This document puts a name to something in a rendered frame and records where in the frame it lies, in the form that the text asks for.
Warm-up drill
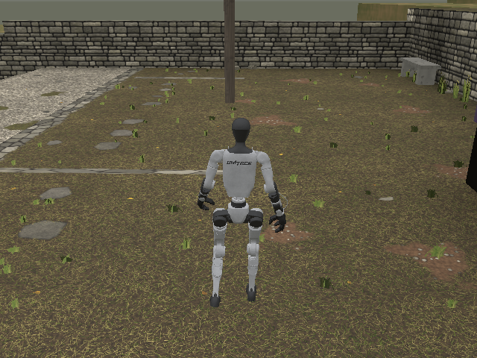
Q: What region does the left robot forearm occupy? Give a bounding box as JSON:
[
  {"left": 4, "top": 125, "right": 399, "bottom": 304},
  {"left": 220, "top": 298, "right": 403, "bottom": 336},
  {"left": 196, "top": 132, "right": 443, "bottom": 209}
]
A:
[{"left": 198, "top": 178, "right": 211, "bottom": 201}]

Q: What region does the right robot forearm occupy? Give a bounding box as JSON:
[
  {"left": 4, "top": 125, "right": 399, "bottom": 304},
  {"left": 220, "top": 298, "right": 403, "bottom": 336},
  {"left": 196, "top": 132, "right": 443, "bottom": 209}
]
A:
[{"left": 268, "top": 182, "right": 284, "bottom": 216}]

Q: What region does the left robot hand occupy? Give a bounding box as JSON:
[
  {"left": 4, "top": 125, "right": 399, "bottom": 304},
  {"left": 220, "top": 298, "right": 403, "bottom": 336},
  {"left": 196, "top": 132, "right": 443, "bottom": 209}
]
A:
[{"left": 197, "top": 198, "right": 215, "bottom": 210}]

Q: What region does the right robot upper arm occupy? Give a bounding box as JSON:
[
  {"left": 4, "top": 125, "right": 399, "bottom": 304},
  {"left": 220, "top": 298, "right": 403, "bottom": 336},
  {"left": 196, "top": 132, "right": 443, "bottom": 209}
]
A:
[{"left": 256, "top": 151, "right": 276, "bottom": 193}]

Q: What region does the robot torso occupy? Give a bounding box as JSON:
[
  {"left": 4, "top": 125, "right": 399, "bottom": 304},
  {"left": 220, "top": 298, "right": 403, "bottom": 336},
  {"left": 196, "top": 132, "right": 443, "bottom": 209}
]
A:
[{"left": 222, "top": 146, "right": 257, "bottom": 224}]

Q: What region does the robot left foot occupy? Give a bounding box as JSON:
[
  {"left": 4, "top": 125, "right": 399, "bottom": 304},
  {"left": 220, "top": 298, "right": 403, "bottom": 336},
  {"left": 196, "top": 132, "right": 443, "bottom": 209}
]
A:
[{"left": 209, "top": 294, "right": 221, "bottom": 307}]

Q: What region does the left robot upper arm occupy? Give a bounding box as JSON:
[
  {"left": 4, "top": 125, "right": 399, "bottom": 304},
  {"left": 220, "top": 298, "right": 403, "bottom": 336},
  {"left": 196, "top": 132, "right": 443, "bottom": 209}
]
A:
[{"left": 203, "top": 149, "right": 225, "bottom": 189}]

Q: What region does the right robot hand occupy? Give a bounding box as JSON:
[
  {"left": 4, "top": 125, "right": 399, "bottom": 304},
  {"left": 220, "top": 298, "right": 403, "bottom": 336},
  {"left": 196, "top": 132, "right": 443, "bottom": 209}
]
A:
[{"left": 269, "top": 214, "right": 286, "bottom": 233}]

